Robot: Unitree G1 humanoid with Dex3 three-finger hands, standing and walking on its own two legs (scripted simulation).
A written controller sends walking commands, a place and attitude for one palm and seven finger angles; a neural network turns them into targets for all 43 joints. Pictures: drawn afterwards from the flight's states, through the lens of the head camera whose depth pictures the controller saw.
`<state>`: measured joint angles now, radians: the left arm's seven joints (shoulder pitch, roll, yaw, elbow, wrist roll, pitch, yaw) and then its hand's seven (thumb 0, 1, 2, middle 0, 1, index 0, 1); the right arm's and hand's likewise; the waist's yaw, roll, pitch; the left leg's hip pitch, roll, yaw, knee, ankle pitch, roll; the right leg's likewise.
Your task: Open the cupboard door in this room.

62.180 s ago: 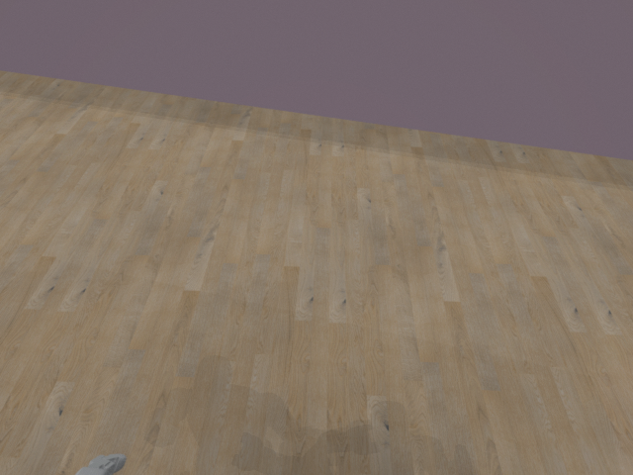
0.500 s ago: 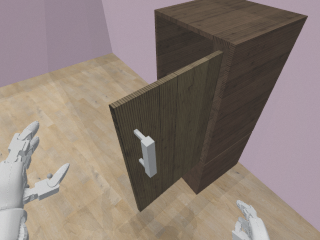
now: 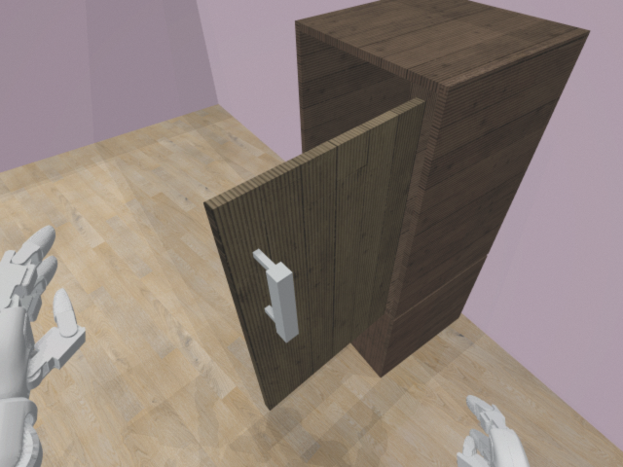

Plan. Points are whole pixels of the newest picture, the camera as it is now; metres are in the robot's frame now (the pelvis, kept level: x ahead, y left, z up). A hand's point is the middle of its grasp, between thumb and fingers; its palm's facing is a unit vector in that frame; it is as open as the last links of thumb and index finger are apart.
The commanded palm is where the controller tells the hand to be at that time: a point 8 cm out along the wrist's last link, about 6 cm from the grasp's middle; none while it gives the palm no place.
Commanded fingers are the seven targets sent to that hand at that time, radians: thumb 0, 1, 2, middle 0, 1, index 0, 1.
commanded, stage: draw the hand back to the body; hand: left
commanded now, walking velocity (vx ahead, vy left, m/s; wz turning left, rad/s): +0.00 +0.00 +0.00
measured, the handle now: (274, 296) +0.33 +0.10 +0.04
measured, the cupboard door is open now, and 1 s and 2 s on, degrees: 95 95 95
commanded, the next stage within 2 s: step back with the hand held close in 0.02 s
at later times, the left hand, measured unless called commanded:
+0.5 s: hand (68, 349) +0.18 +0.27 +0.14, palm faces +0.33 -0.79 -0.51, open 7.4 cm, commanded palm +0.11 +0.31 +0.17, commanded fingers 0.00 0.90 0.90 -0.20 -0.30 -0.20 -0.30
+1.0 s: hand out of the picture +0.08 +0.29 +0.15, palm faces +0.49 -0.73 -0.48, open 7.4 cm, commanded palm +0.01 +0.32 +0.17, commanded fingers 0.00 0.90 0.90 -0.20 -0.30 -0.20 -0.30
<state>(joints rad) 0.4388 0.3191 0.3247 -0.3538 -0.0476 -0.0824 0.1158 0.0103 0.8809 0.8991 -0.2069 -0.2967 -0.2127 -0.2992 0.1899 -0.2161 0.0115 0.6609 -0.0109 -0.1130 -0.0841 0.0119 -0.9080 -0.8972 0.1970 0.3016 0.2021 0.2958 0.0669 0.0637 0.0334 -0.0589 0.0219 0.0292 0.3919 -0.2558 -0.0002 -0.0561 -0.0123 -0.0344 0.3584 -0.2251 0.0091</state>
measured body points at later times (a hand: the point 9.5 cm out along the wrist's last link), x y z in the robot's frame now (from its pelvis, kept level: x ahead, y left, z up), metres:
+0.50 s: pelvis -0.04 +0.01 +0.00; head -0.01 +0.01 +0.45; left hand +0.15 +0.31 +0.17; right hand +0.14 -0.24 -0.08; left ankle -0.02 +0.12 -0.74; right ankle -0.01 -0.12 -0.74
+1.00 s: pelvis -0.12 +0.02 -0.03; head -0.09 +0.03 +0.42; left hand +0.05 +0.32 +0.18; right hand +0.05 -0.21 -0.11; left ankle -0.02 +0.12 -0.74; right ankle -0.01 -0.12 -0.74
